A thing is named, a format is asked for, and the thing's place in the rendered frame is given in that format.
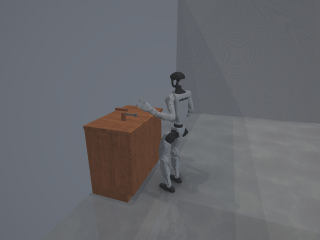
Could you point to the left robot forearm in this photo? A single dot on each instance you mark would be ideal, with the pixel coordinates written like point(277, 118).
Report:
point(160, 115)

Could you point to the robot right upper arm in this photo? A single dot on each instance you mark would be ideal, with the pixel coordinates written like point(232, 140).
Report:
point(190, 102)

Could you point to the counter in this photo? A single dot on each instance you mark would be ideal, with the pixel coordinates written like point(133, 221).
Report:
point(122, 150)

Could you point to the robot right foot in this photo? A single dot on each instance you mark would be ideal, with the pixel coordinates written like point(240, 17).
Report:
point(178, 179)

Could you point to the tap lever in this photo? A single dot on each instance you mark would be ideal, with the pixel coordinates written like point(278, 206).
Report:
point(130, 114)

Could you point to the robot left thigh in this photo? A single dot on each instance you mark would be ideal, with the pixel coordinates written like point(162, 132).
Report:
point(166, 140)

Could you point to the robot left upper arm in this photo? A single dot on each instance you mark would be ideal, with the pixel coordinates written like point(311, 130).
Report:
point(169, 100)

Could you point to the robot left hand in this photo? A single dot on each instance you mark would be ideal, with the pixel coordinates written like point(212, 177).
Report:
point(146, 107)

